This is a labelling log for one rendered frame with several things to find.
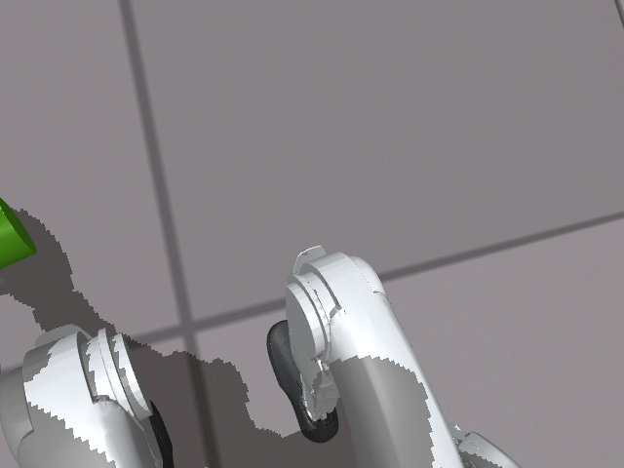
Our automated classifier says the right robot foot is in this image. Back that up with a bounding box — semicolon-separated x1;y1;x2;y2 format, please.
267;320;338;443

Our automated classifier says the left robot foot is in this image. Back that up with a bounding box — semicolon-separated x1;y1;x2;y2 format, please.
149;401;175;468

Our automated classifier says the right robot hand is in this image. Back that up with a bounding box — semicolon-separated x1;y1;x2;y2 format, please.
446;420;521;468

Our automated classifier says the can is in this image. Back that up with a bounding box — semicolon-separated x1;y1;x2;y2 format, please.
0;198;37;269

